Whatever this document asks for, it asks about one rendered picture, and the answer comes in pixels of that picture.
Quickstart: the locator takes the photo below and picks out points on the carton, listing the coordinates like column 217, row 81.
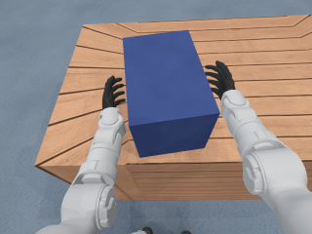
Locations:
column 171, row 106

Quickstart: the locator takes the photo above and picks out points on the right robot hand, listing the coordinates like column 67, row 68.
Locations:
column 223, row 76

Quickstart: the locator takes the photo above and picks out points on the right robot forearm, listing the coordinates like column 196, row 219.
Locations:
column 246, row 128

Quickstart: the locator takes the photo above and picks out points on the left robot hand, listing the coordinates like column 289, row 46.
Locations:
column 108, row 98

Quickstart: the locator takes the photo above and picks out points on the left robot upper arm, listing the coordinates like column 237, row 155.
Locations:
column 87, row 208

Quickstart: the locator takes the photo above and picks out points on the pedestal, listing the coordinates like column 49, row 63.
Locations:
column 270, row 60

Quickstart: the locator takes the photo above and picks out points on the left robot forearm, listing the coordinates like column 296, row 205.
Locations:
column 101, row 163

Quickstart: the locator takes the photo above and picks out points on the right robot upper arm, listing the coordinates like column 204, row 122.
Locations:
column 278, row 177

